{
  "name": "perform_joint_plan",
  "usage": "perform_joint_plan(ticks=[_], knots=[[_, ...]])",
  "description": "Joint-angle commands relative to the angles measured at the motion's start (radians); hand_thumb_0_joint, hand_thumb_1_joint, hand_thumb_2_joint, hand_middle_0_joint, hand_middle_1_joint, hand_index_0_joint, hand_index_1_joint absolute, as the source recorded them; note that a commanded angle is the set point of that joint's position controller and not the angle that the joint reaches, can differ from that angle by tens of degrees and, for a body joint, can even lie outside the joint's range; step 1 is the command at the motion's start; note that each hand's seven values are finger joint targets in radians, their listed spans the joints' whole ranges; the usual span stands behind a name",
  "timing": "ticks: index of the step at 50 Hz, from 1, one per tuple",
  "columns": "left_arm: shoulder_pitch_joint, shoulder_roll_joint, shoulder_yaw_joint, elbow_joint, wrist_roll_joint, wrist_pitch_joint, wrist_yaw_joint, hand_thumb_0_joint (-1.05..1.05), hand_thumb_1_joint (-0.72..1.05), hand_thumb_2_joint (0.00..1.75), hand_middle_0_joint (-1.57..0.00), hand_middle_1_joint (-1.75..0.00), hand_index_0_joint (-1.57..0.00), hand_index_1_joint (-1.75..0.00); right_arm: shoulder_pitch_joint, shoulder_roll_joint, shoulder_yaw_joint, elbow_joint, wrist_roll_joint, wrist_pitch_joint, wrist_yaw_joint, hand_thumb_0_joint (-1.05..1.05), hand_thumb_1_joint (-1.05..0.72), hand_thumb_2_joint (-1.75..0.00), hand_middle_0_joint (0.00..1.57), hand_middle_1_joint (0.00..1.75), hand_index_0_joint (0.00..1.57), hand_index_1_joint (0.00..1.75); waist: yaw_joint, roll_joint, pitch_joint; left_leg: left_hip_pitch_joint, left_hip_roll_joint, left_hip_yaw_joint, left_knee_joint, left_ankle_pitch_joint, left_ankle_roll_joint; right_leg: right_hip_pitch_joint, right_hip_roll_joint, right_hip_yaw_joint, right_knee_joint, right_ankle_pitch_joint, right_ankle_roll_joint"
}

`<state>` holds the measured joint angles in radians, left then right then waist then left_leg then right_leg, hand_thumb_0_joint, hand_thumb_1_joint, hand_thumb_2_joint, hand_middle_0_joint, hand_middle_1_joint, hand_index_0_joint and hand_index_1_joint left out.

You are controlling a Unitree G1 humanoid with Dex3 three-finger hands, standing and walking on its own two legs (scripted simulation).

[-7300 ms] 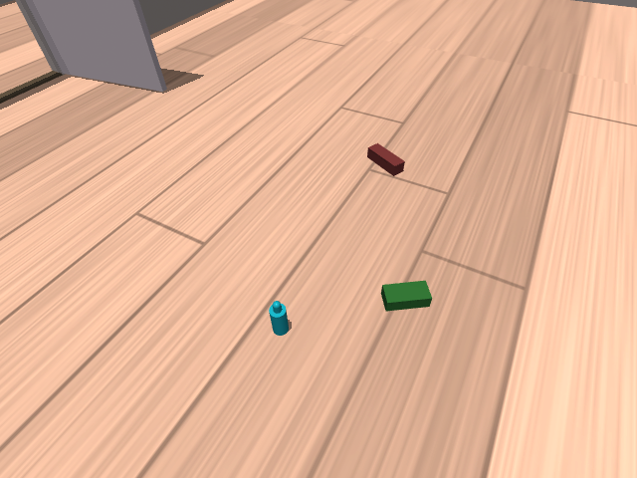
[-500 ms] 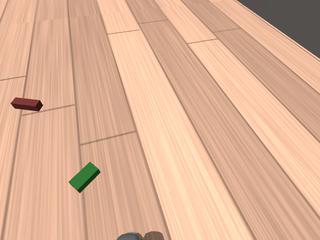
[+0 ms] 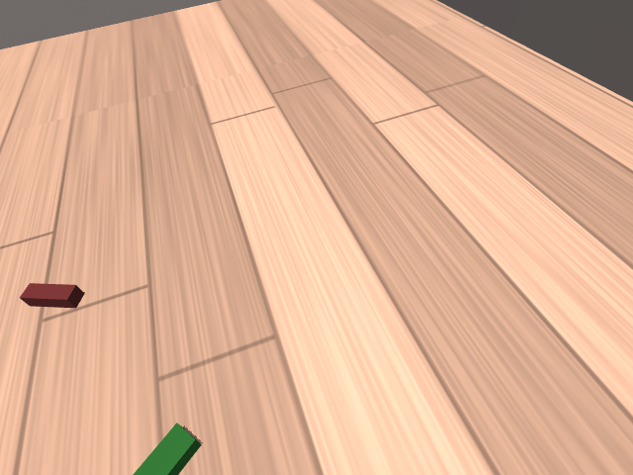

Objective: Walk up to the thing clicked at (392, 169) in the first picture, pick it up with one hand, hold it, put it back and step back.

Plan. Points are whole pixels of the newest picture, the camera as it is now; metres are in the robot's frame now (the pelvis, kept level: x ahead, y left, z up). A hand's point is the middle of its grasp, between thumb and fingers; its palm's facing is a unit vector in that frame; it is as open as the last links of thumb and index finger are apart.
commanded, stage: walk up
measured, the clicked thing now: (52, 295) +0.87 +1.18 -0.72
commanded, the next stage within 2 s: none
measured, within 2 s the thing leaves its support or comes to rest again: neither
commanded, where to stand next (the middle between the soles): +0.44 +0.05 m, yaw -1 degrees
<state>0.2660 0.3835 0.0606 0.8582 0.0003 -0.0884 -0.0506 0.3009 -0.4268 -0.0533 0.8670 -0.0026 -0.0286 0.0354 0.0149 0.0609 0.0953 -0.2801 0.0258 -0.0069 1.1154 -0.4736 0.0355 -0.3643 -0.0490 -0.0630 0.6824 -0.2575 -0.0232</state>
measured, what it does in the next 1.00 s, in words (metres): walks ahead, turning left: left foot, then right foot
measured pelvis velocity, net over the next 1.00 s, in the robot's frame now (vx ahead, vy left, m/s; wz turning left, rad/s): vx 0.35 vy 0.00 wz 0.40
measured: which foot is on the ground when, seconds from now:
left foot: up 0.00-0.32, down 0.34-0.90, up 0.92-1.00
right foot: down 0.00-0.36, up 0.38-0.84, down 0.86-1.00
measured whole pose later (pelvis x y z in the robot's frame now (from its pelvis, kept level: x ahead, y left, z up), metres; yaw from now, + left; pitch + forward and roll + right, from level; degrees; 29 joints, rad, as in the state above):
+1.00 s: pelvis +0.35 +0.00 +0.01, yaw +23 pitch -3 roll +2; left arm 0.18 0.37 0.07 0.79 0.02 -0.03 -0.05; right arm 0.36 -0.43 -0.03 0.81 -0.01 -0.06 -0.02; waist 0.00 0.01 0.11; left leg -0.39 -0.01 -0.03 1.04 -0.46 0.03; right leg -0.33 -0.06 -0.08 0.61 -0.23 -0.03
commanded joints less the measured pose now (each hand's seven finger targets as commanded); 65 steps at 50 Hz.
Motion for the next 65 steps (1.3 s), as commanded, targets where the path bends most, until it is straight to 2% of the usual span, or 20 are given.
perform_joint_plan(ticks=[1,5,11,12,16,17,18,19,20,23,25,36,42,43,44,45,46,51,60,65], knots=[[0.055,0.296,0.079,-0.059,-0.007,-0.026,0.032,0.0,0.9,0.9,-0.2,-0.3,-0.2,-0.3,0.051,-0.181,-0.052,-0.068,0.02,-0.027,0.003,0.0,-0.9,-0.9,0.2,0.3,0.2,0.3,-0.004,-0.215,-0.04,-0.268,0.053,-0.076,0.032,0.127,0.01,0.206,-0.218,0.338,-0.417,0.069,-0.144],[0.068,0.274,0.07,-0.079,0.002,-0.037,0.032,0.0,0.9,0.9,-0.2,-0.3,-0.2,-0.3,0.043,-0.161,-0.06,-0.068,-0.002,-0.01,0.025,0.0,-0.9,-0.9,0.2,0.3,0.2,0.3,-0.007,-0.202,-0.039,-0.245,0.053,-0.037,-0.142,0.201,-0.026,0.174,-0.178,0.192,-0.43,0.086,-0.177],[0.088,0.308,0.08,-0.094,0.012,-0.035,0.028,0.0,0.9,0.9,-0.2,-0.3,-0.2,-0.3,-0.099,-0.155,-0.069,-0.112,-0.019,-0.026,0.047,0.0,-0.9,-0.9,0.2,0.3,0.2,0.3,0.033,-0.192,-0.015,-0.18,0.08,0.006,-0.447,0.271,-0.037,0.146,-0.208,0.16,-0.419,-0.06,-0.184],[-0.014,0.313,0.096,-0.134,0.025,-0.031,0.018,0.0,0.9,0.9,-0.2,-0.3,-0.2,-0.3,-0.018,-0.143,-0.067,-0.102,0.0,-0.016,0.053,0.0,-0.9,-0.9,0.2,0.3,0.2,0.3,0.001,-0.278,-0.055,-0.15,0.098,0.039,-0.426,0.308,-0.036,0.162,-0.239,0.036,-0.393,-0.087,-0.153],[-0.027,0.281,0.081,-0.146,0.038,-0.003,0.015,0.0,0.9,0.9,-0.2,-0.3,-0.2,-0.3,0.129,-0.2,-0.103,-0.049,-0.003,-0.019,0.039,0.0,-0.9,-0.9,0.2,0.3,0.2,0.3,-0.076,-0.098,-0.115,0.198,0.019,0.069,-0.488,0.232,-0.003,-0.045,-0.201,-0.017,-0.113,-0.191,-0.099],[0.042,0.225,0.064,-0.136,0.038,0.008,0.012,0.0,0.9,0.9,-0.2,-0.3,-0.2,-0.3,0.211,-0.241,-0.117,-0.03,-0.006,-0.031,0.024,0.0,-0.9,-0.9,0.2,0.3,0.2,0.3,-0.103,0.076,-0.15,0.338,0.014,-0.038,-0.577,0.08,0.042,-0.131,-0.132,-0.054,0.179,-0.093,-0.071],[0.092,0.136,0.043,-0.137,0.026,0.016,0.009,0.0,0.9,0.9,-0.2,-0.3,-0.2,-0.3,0.234,-0.322,-0.128,-0.045,-0.015,-0.044,0.004,0.0,-0.9,-0.9,0.2,0.3,0.2,0.3,-0.091,0.333,-0.109,0.379,0.21,-0.425,-0.747,-0.077,0.121,-0.336,0.01,-0.098,0.474,-0.268,-0.014],[0.096,0.183,0.043,-0.139,0.021,0.023,0.015,0.0,0.9,0.9,-0.2,-0.3,-0.2,-0.3,0.206,-0.331,-0.114,-0.081,-0.002,-0.055,-0.003,0.0,-0.9,-0.9,0.2,0.3,0.2,0.3,-0.062,0.215,-0.095,0.336,0.337,-0.759,-0.884,-0.1,0.193,-0.399,0.048,0.022,0.535,-0.266,-0.014],[0.038,0.256,0.055,-0.138,0.022,0.024,0.022,0.0,0.9,0.9,-0.2,-0.3,-0.2,-0.3,0.173,-0.341,-0.115,-0.081,0.016,-0.059,-0.006,0.0,-0.9,-0.9,0.2,0.3,0.2,0.3,-0.064,0.156,-0.042,0.263,0.38,-0.835,-0.905,-0.059,0.249,-0.403,-0.007,0.103,0.577,-0.251,-0.023],[0.029,0.25,0.052,-0.102,0.006,0.032,0.019,0.0,0.9,0.9,-0.2,-0.3,-0.2,-0.3,0.11,-0.241,-0.072,-0.102,0.016,-0.075,-0.027,0.0,-0.9,-0.9,0.2,0.3,0.2,0.3,-0.017,0.059,-0.025,0.144,0.218,-0.429,-0.827,0.397,0.129,-0.278,-0.075,0.156,0.489,-0.087,-0.025],[0.056,0.236,0.054,-0.091,0.001,0.05,0.014,0.0,0.9,0.9,-0.2,-0.3,-0.2,-0.3,0.137,-0.221,-0.065,-0.096,0.027,-0.089,-0.035,0.0,-0.9,-0.9,0.2,0.3,0.2,0.3,-0.002,0.077,-0.068,0.132,0.177,-0.311,-0.805,0.566,0.095,-0.203,-0.072,0.128,0.424,-0.021,-0.011],[-0.187,0.171,0.063,-0.187,0.021,0.067,-0.016,0.0,0.9,0.9,-0.2,-0.3,-0.2,-0.3,0.222,-0.243,-0.076,-0.137,-0.012,-0.1,-0.058,0.0,-0.9,-0.9,0.2,0.3,0.2,0.3,-0.061,0.058,-0.053,0.187,0.168,-0.268,-0.743,0.675,0.164,-0.208,-0.045,0.088,0.086,0.052,0.011],[-0.034,0.185,0.086,-0.127,0.022,0.043,-0.005,0.0,0.9,0.9,-0.2,-0.3,-0.2,-0.3,0.134,-0.217,-0.058,-0.177,-0.007,-0.08,-0.067,0.0,-0.9,-0.9,0.2,0.3,0.2,0.3,0.039,0.013,-0.09,-0.041,0.111,-0.218,-0.514,0.604,0.097,0.215,0.022,0.063,-0.186,0.095,-0.038],[0.01,0.228,0.099,-0.115,0.033,0.034,0.004,0.0,0.9,0.9,-0.2,-0.3,-0.2,-0.3,0.159,-0.168,-0.038,-0.175,0.001,-0.077,-0.067,0.0,-0.9,-0.9,0.2,0.3,0.2,0.3,0.054,-0.082,-0.139,-0.101,0.049,-0.164,-0.367,0.532,0.07,0.33,-0.017,0.099,-0.232,0.079,-0.065],[0.078,0.293,0.117,-0.121,0.048,0.024,0.014,0.0,0.9,0.9,-0.2,-0.3,-0.2,-0.3,0.206,-0.112,-0.019,-0.181,0.012,-0.077,-0.067,0.0,-0.9,-0.9,0.2,0.3,0.2,0.3,0.065,-0.27,-0.239,-0.232,-0.022,-0.095,-0.14,0.271,0.031,0.474,-0.251,0.379,-0.298,0.008,-0.12],[0.04,0.308,0.112,-0.141,0.039,0.026,0.016,0.0,0.9,0.9,-0.2,-0.3,-0.2,-0.3,0.225,-0.112,-0.012,-0.154,0.007,-0.067,-0.075,0.0,-0.9,-0.9,0.2,0.3,0.2,0.3,0.038,-0.314,-0.185,-0.364,-0.093,-0.011,-0.059,-0.053,0.006,0.454,-0.379,0.549,-0.391,-0.066,-0.175],[-0.009,0.323,0.112,-0.138,0.026,0.034,0.012,0.0,0.9,0.9,-0.2,-0.3,-0.2,-0.3,0.212,-0.203,-0.038,-0.134,-0.006,-0.055,-0.086,0.0,-0.9,-0.9,0.2,0.3,0.2,0.3,0.031,-0.272,-0.167,-0.349,-0.021,-0.032,0.013,-0.093,0.01,0.366,-0.42,0.601,-0.389,-0.143,-0.245],[-0.035,0.23,0.07,-0.116,0.018,0.025,0.023,0.0,0.9,0.9,-0.2,-0.3,-0.2,-0.3,0.18,-0.176,-0.04,-0.075,-0.003,-0.051,-0.045,0.0,-0.9,-0.9,0.2,0.3,0.2,0.3,0.003,-0.232,-0.039,-0.252,0.007,-0.048,-0.061,0.11,0.0,0.158,-0.206,0.2,-0.37,0.161,-0.145],[-0.027,0.245,0.057,-0.119,0.018,0.042,0.043,0.0,0.9,0.9,-0.2,-0.3,-0.2,-0.3,0.037,-0.145,-0.043,-0.084,-0.014,-0.005,-0.044,0.0,-0.9,-0.9,0.2,0.3,0.2,0.3,0.018,-0.204,-0.079,-0.13,0.002,0.011,-0.308,0.183,-0.03,0.151,-0.278,0.114,-0.282,0.464,-0.16],[-0.054,0.269,0.049,-0.104,0.015,0.056,0.043,0.0,0.9,0.9,-0.2,-0.3,-0.2,-0.3,0.015,-0.152,-0.047,-0.079,-0.012,-0.001,-0.041,0.0,-0.9,-0.9,0.2,0.3,0.2,0.3,-0.004,-0.171,-0.105,-0.005,-0.011,0.036,-0.446,0.184,0.007,0.087,-0.289,0.104,-0.196,0.26,-0.158]])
